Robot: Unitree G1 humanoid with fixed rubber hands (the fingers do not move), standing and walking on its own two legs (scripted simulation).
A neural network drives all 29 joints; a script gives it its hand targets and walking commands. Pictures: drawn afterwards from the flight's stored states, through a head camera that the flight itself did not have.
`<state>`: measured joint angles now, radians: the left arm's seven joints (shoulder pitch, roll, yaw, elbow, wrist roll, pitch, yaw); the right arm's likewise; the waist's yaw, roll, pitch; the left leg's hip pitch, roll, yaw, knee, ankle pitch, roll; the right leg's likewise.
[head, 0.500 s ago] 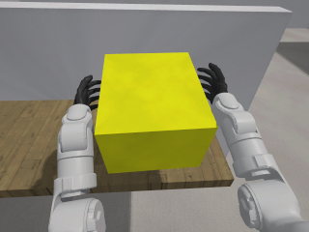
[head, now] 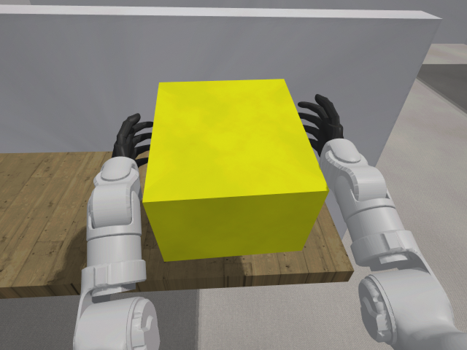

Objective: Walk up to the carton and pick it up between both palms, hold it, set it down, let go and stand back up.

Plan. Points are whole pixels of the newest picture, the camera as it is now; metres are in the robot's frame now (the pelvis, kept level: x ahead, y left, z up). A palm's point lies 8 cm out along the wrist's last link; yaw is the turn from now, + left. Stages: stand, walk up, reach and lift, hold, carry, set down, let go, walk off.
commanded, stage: hold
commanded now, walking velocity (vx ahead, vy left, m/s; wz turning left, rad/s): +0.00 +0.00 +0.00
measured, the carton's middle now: (228, 164) +0.39 +0.01 +0.15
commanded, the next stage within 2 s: none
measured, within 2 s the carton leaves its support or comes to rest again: neither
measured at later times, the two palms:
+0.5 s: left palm (126, 161) +0.36 +0.18 +0.19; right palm (327, 141) +0.37 -0.16 +0.21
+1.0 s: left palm (125, 160) +0.36 +0.18 +0.19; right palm (327, 141) +0.37 -0.15 +0.21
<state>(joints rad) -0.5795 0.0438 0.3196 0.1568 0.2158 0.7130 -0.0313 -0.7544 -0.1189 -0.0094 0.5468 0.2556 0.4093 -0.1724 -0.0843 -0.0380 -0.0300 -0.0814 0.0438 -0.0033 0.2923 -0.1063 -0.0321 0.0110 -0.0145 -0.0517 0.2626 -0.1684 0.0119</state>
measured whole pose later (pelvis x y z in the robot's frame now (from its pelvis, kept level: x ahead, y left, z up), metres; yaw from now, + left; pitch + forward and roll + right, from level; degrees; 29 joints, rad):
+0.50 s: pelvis +0.00 +0.00 +0.00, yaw +0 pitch -6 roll -1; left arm -0.57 0.04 0.31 0.13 0.22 0.72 -0.03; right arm -0.74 -0.12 0.00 0.53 0.26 0.41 -0.18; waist -0.09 -0.04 -0.03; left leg -0.08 0.04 -0.01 0.29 -0.11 -0.03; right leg 0.02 -0.01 -0.05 0.26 -0.17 0.01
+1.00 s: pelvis +0.00 +0.00 +0.00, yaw +0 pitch -6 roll +0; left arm -0.58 0.05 0.32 0.15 0.22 0.71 -0.03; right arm -0.76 -0.12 -0.01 0.55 0.25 0.41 -0.17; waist -0.08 -0.04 -0.03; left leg -0.08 0.04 0.00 0.29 -0.10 -0.03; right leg 0.01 -0.02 -0.05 0.26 -0.17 0.01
